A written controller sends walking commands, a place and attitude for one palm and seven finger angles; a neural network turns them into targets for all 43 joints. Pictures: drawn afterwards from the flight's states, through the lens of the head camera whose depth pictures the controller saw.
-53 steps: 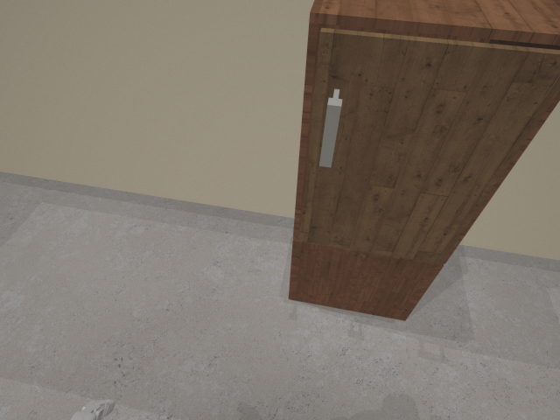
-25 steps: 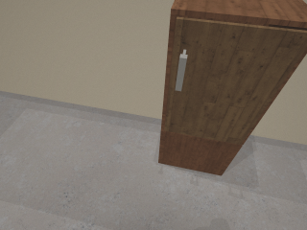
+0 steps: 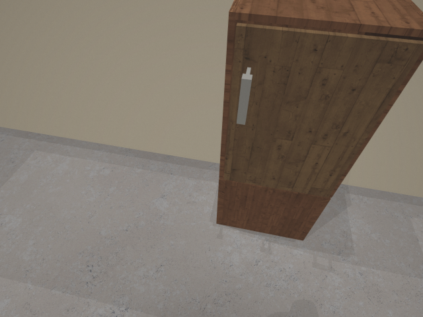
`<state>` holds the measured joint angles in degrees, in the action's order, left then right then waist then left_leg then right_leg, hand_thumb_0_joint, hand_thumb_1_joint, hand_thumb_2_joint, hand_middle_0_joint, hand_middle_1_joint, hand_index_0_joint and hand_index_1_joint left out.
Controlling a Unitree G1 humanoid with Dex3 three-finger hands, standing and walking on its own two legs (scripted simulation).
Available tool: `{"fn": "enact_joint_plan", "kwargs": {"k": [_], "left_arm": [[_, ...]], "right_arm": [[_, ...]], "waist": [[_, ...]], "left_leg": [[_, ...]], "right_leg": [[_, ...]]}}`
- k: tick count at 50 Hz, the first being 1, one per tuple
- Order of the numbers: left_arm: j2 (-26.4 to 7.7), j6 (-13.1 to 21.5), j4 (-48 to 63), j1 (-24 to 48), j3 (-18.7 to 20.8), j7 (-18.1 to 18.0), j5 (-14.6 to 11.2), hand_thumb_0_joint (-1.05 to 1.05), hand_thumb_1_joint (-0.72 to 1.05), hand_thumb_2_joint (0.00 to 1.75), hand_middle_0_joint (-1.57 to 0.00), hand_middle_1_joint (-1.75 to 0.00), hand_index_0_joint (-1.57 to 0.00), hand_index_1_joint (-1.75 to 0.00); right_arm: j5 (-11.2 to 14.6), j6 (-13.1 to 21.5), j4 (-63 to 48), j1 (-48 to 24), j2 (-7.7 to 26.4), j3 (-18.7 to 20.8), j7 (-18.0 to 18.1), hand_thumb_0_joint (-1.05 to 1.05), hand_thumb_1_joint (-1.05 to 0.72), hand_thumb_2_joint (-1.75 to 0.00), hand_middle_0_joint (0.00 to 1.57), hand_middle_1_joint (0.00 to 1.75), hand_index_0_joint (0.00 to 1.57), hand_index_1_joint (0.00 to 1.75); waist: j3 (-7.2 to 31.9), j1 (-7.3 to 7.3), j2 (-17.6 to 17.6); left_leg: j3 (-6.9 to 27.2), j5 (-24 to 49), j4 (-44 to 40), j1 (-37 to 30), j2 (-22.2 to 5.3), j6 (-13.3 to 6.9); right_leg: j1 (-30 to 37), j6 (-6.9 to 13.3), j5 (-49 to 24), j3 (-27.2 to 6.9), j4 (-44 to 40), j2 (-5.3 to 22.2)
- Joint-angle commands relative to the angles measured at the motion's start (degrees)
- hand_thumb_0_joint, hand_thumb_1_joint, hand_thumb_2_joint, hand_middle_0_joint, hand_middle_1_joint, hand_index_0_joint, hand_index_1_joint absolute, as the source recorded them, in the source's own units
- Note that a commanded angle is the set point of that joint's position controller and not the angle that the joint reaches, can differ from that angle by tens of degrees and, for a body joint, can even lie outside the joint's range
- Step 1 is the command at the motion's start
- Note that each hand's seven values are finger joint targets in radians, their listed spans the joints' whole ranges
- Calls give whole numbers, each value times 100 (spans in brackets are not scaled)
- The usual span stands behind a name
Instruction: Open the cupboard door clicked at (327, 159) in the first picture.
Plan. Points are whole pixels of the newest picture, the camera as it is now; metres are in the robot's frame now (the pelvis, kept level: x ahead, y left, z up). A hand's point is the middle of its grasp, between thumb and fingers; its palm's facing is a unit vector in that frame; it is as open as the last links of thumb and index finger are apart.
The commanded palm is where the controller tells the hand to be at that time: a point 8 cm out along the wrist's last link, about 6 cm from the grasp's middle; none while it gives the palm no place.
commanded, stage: look at it before walking up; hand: left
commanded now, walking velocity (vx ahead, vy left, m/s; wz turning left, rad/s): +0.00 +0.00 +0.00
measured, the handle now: (244, 96) +0.65 -0.05 +0.07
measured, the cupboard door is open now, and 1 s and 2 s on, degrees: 0 0 0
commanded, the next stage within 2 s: shuffle to correct the standing spot in 0.38 s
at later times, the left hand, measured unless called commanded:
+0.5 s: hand out of the picture +0.07 +0.23 -0.16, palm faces -0.01 -0.95 -0.31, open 7.4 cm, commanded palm none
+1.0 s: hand out of the picture +0.07 +0.10 -0.18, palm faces -0.04 -0.97 -0.23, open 7.4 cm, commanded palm none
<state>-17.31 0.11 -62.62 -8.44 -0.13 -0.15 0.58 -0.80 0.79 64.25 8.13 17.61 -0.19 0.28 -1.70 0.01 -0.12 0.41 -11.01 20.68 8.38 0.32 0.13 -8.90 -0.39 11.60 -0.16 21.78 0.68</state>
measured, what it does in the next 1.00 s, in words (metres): steps to the right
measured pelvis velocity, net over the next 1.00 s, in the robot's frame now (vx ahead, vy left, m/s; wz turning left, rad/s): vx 0.04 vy -0.09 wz -0.11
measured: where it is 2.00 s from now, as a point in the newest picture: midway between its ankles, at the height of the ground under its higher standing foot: outside the picture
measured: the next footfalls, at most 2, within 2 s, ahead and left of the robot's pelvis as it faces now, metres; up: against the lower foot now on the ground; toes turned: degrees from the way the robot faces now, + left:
left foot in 1.38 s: +0.18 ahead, -0.05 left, +0.00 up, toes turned -8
right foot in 1.70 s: +0.12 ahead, -0.30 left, +0.00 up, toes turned -9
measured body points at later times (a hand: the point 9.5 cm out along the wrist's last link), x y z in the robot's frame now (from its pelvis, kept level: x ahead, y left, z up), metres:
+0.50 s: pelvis +0.01 +0.00 +0.00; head +0.02 +0.00 +0.45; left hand +0.07 +0.28 -0.14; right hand +0.08 -0.29 -0.14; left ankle +0.00 +0.12 -0.75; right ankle +0.00 -0.12 -0.75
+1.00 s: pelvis +0.04 -0.09 -0.01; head +0.06 -0.11 +0.44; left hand +0.08 +0.15 -0.16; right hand +0.02 -0.36 -0.17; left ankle +0.01 +0.05 -0.67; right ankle +0.04 -0.16 -0.75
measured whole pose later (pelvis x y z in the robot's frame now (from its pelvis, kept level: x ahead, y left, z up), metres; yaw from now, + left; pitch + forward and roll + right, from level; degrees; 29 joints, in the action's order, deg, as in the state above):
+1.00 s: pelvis +0.04 -0.09 -0.01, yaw -6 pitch -1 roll +0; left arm -10.3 -1.9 -58.1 -16.6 3.6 0.6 1.5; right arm -1.5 -1.8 64.1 14.2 14.1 3.5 2.2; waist -2.7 0.9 1.8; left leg -2.8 -26.5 63.0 24.0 -5.0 1.0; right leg -13.7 5.1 15.3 5.2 29.2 -2.8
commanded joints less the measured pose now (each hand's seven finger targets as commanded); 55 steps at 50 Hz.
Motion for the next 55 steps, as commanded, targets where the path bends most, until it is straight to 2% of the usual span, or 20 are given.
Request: {"fn": "enact_joint_plan", "kwargs": {"k": [1, 24, 27, 28, 31, 33, 35, 36, 37, 39, 41, 42, 43, 44, 45, 46, 48, 49, 52, 55], "left_arm": [[-1105, 129, 319, 147, 198, -75, 5, 0, 90, 90, -20, -30, -20, -30], [-1064, 145, 275, 68, 202, -88, 4, 0, 90, 90, -20, -30, -20, -30], [-493, 30, 120, -262, 102, -91, -20, 0, 90, 90, -20, -30, -20, -30], [-474, -7, 115, -314, 118, -80, -10, 0, 90, 90, -20, -30, -20, -30], [-444, -147, 275, -376, 205, 5, 44, 0, 90, 90, -20, -30, -20, -30], [-388, -231, 478, -330, 274, 86, 93, 0, 90, 90, -20, -30, -20, -30], [-323, -298, 710, -161, 368, 142, 93, 0, 90, 90, -20, -30, -20, -30], [-310, -310, 787, -139, 410, 178, 94, 0, 90, 90, -20, -30, -20, -30], [-258, -301, 837, -177, 431, 220, 91, 0, 90, 90, -20, -30, -20, -30], [-89, -289, 819, -486, 458, 276, 64, 0, 90, 90, -20, -30, -20, -30], [-36, -260, 626, -1057, 496, 301, 77, 0, 90, 90, -20, -30, -20, -30], [-209, -230, 502, -1477, 552, 277, 107, 0, 90, 90, -20, -30, -20, -30], [-715, -136, 450, -1741, 643, 191, 176, 0, 90, 90, -20, -30, -20, -30], [-952, -144, 478, -1841, 658, 109, 136, 0, 90, 90, -20, -30, -20, -30], [-805, -165, 550, -1693, 654, 52, 106, 0, 90, 90, -20, -30, -20, -30], [-570, -154, 636, -1316, 632, 37, 107, 0, 90, 90, -20, -30, -20, -30], [-204, -106, 776, -747, 526, -20, 109, 0, 90, 90, -20, -30, -20, -30], [-97, -55, 806, -703, 491, -43, 115, 0, 90, 90, -20, -30, -20, -30], [11, 44, 697, -1058, 431, -98, 119, 0, 90, 90, -20, -30, -20, -30], [74, 62, 606, -1305, 403, -114, 119, 0, 90, 90, -20, -30, -20, -30]], "right_arm": [[11, 107, -334, -169, 1073, 209, 59, 0, -90, -90, 20, 30, 20, 30], [17, 106, -296, -152, 1014, 192, 86, 0, -90, -90, 20, 30, 20, 30], [-15, 48, -182, 144, 451, 86, 109, 0, -90, -90, 20, 30, 20, 30], [-25, 31, -172, 189, 466, 102, 125, 0, -90, -90, 20, 30, 20, 30], [-59, -38, -206, 339, 743, 241, 196, 0, -90, -90, 20, 30, 20, 30], [-69, -62, -267, 540, 967, 395, 265, 0, -90, -90, 20, 30, 20, 30], [-98, -28, -291, 695, 1015, 472, 326, 0, -90, -90, 20, 30, 20, 30], [-99, -6, -329, 652, 969, 490, 341, 0, -90, -90, 20, 30, 20, 30], [-94, 17, -370, 551, 922, 495, 352, 0, -90, -90, 20, 30, 20, 30], [-120, 26, -487, 202, 934, 555, 338, 0, -90, -90, 20, 30, 20, 30], [-111, -4, -487, 77, 875, 584, 311, 0, -90, -90, 20, 30, 20, 30], [-85, -17, -473, 140, 752, 597, 292, 0, -90, -90, 20, 30, 20, 30], [-40, -39, -531, 390, 311, 492, 256, 0, -90, -90, 20, 30, 20, 30], [-34, -40, -750, 171, 73, 410, 230, 0, -90, -90, 20, 30, 20, 30], [-24, -63, -720, 204, 171, 439, 232, 0, -90, -90, 20, 30, 20, 30], [-10, -73, -655, 168, 202, 454, 223, 0, -90, -90, 20, 30, 20, 30], [-73, -94, -518, 354, 97, 446, 178, 0, -90, -90, 20, 30, 20, 30], [-96, -108, -476, 509, 1, 428, 169, 0, -90, -90, 20, 30, 20, 30], [-105, -119, -471, 637, -191, 407, 138, 0, -90, -90, 20, 30, 20, 30], [-104, -112, -535, 525, -220, 393, 157, 0, -90, -90, 20, 30, 20, 30]], "waist": [[259, 2, -29], [346, 11, 30], [305, -4, 6], [249, -21, -31], [-16, -63, 312], [-210, -162, 748], [-288, -229, 862], [-314, -204, 807], [-202, -138, 692], [-96, 58, 932], [45, 269, 872], [206, 442, 273], [256, 499, -1503], [160, 581, -2208], [140, 520, -1603], [-181, 369, -1411], [-382, 39, -554], [-330, -57, -357], [-73, -37, -127], [68, 52, -163]], "left_leg": [[490, 557, -336, -36, -656, -109], [444, 965, -330, -206, -688, -78], [352, 829, -255, -262, -770, -21], [323, 773, -211, -275, -799, -15], [611, 196, -400, -364, -1216, -218], [1179, 192, -627, -530, -1835, -663], [1417, 776, -680, -672, -2340, -1067], [1229, 884, -619, -605, -2380, -1053], [1103, 988, -512, -622, -2375, -1004], [543, 984, -313, -165, -2171, -727], [10, 254, 340, 462, -1767, -374], [-289, -441, 1089, 1052, -1443, -155], [-994, -1903, 2712, 2002, -572, 170], [-686, -2795, 3955, 2566, -187, 153], [-206, -2375, 4484, 2522, -393, 27], [-135, -1970, 4685, 2502, -515, -23], [-232, -1417, 4860, 2198, -673, 43], [-267, -1212, 4816, 2132, -669, 65], [-354, -990, 4377, 2173, -582, 85], [-367, -1032, 3981, 2409, -548, 74]], "right_leg": [[51, 157, -484, -529, -383, 616], [241, 170, -1055, -498, -369, 627], [136, 66, -837, -403, -284, 497], [25, 63, -804, -391, -183, 446], [-644, 33, -75, -146, 417, 128], [-1419, 1, 862, 73, 1426, -101], [-2081, 21, 1772, -234, 2583, 101], [-2137, 35, 1735, -358, 2689, 248], [-2049, 50, 1652, -360, 2564, 318], [-1372, 34, 1350, -147, 2000, 342], [-293, 29, 409, 316, 994, 68], [526, 72, -43, 272, 416, 34], [1023, 368, 280, -1128, -612, 1031], [659, 882, 51, -2524, -1028, 1756], [384, 1117, 760, -2180, -1095, 1695], [-158, 1132, 1286, -2001, -1293, 1459], [-634, 1226, 995, -1474, -1160, 1264], [-661, 1245, 569, -1228, -1103, 1189], [-133, 1288, -386, -914, -980, 1064], [399, 1373, -767, -968, -963, 1073]]}}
